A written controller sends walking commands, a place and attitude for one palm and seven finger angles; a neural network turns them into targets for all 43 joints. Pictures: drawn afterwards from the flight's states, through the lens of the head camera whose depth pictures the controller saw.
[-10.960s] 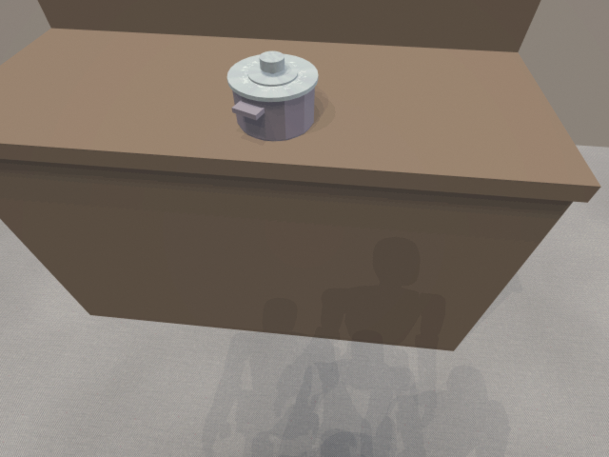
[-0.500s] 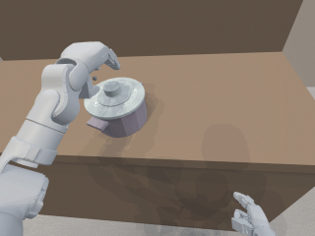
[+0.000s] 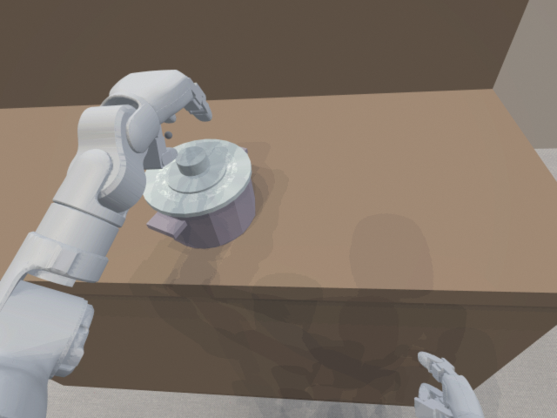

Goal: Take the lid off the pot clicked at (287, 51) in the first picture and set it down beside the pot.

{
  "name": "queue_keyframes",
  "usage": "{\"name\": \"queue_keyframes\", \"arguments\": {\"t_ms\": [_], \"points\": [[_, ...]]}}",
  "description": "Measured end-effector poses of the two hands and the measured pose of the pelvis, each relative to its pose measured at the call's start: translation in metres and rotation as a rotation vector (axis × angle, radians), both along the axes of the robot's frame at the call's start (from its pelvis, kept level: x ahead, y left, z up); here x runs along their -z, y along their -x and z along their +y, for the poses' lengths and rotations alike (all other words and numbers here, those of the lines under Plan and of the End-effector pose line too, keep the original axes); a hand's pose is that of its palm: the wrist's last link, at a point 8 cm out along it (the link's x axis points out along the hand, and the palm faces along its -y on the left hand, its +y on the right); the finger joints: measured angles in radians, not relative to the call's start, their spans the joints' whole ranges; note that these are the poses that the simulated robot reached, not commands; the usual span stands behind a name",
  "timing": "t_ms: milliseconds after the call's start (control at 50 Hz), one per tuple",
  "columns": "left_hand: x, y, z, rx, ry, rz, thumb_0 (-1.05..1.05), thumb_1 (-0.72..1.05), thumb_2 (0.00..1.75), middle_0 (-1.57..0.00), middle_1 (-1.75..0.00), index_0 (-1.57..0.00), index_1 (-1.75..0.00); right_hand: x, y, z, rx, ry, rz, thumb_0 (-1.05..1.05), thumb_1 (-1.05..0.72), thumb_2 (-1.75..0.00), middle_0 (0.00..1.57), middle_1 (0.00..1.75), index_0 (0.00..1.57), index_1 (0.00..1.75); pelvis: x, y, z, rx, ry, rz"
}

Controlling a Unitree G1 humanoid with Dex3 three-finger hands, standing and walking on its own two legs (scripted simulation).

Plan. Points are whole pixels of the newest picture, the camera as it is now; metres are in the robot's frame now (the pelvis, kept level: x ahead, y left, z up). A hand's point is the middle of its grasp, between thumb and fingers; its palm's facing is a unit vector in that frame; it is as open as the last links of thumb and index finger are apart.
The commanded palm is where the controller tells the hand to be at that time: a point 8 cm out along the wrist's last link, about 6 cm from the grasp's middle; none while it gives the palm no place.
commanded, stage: move the open hand above the knob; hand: left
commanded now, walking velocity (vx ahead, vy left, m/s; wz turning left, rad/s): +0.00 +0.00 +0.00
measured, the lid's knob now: (192, 161) +0.44 +0.15 +0.16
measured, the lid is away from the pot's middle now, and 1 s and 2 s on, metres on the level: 0.00 0.00 0.00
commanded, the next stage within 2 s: lower the open fingers around the knob in 0.62 s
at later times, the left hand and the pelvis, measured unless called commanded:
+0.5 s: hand (174, 132) +0.42 +0.15 +0.23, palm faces -0.11 -0.02 -0.99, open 10.0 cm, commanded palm +0.38 +0.15 +0.29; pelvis +0.00 +0.00 +0.00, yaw +0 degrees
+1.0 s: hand (180, 148) +0.40 +0.14 +0.21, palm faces -0.13 -0.03 -0.99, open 10.0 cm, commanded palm +0.37 +0.15 +0.27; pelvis +0.00 -0.01 +0.00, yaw +0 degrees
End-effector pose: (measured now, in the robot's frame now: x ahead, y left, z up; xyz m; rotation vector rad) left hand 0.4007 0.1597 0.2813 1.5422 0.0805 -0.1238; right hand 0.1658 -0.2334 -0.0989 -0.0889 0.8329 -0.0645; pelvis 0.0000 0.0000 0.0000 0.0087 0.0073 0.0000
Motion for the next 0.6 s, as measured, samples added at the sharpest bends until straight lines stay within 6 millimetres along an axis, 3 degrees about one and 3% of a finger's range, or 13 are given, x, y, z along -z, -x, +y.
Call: {"name": "queue_keyframes", "arguments": {"t_ms": [260, 600], "points": [[0.0, -0.003, -0.002, -0.004, -0.006, -0.003, 0.0, -0.37, 1.64, -0.87, -0.08, -0.88, -0.08, -0.006, -0.019, 0.012, -0.032, -0.012, -0.036, 0.02, -0.9, -0.9, 0.2, 0.3, 0.2, 0.3, 0.0, -0.001, 0.001, -0.009, 0.0, 0.006], [-0.001, 0.001, -0.011, 0.018, -0.007, -0.026, 0.0, -0.37, 1.64, -0.87, -0.08, -0.88, -0.08, -0.002, -0.017, 0.009, -0.031, -0.02, -0.015, 0.02, -0.9, -0.9, 0.2, 0.3, 0.2, 0.3, 0.0, -0.003, -0.002, -0.004, -0.003, 0.006]]}}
